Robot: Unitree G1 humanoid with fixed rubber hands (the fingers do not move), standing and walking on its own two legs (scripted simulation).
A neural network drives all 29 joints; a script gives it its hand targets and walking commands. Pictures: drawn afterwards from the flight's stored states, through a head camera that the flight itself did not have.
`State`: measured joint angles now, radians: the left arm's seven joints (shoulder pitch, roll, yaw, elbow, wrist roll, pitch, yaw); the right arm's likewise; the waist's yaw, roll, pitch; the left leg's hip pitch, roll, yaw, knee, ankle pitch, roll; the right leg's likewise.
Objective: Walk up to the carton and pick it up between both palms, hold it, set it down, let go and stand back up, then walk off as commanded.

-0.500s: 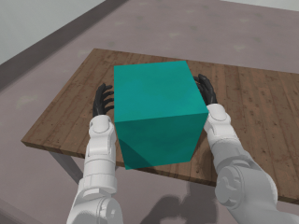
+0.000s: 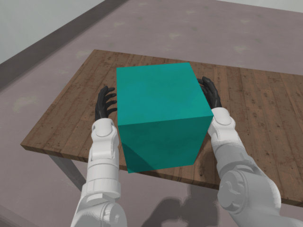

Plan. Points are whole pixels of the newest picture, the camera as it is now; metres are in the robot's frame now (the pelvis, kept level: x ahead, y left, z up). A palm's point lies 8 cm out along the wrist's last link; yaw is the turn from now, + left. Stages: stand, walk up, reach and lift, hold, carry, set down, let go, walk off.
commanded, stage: set down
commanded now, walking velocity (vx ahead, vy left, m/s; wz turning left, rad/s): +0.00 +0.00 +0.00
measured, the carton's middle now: (157, 119) +0.40 +0.04 +0.05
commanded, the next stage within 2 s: none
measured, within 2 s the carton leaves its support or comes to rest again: neither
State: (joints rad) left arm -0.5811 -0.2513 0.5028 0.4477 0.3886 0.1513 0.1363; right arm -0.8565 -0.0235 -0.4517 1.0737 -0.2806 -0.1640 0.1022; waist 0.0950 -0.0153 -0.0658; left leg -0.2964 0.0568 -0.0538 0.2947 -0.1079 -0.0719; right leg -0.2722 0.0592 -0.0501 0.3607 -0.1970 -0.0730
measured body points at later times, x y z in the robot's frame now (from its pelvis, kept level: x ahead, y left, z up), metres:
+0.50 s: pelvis -0.01 +0.00 +0.00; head +0.04 +0.00 +0.44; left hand +0.38 +0.19 +0.07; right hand +0.45 -0.11 +0.06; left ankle +0.02 +0.17 -0.75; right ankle -0.01 -0.06 -0.75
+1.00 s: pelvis -0.01 +0.00 -0.01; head +0.07 -0.04 +0.43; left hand +0.38 +0.20 +0.06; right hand +0.47 -0.16 +0.06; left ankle +0.02 +0.17 -0.75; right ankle -0.01 -0.06 -0.75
